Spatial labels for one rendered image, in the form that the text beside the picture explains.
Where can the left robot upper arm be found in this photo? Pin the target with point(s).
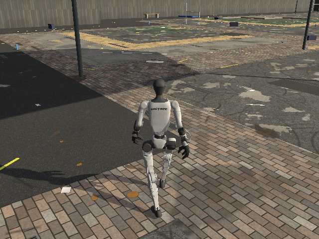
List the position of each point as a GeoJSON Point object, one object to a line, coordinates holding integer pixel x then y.
{"type": "Point", "coordinates": [141, 113]}

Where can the right robot forearm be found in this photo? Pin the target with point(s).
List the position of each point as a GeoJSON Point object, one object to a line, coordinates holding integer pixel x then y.
{"type": "Point", "coordinates": [182, 135]}

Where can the right robot upper arm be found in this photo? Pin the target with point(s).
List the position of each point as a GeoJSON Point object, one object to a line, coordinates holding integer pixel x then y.
{"type": "Point", "coordinates": [177, 113]}

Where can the left robot hand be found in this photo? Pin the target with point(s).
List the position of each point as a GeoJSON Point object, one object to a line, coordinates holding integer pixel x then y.
{"type": "Point", "coordinates": [138, 137]}

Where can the right robot hand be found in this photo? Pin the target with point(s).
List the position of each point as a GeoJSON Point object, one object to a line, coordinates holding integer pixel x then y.
{"type": "Point", "coordinates": [186, 152]}

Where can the robot head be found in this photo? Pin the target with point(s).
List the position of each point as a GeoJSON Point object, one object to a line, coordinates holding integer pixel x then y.
{"type": "Point", "coordinates": [159, 87]}

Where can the humanoid robot torso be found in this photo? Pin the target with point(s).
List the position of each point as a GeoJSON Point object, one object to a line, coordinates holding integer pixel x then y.
{"type": "Point", "coordinates": [159, 120]}

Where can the left robot forearm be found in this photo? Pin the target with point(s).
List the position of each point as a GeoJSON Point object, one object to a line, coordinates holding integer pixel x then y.
{"type": "Point", "coordinates": [135, 130]}

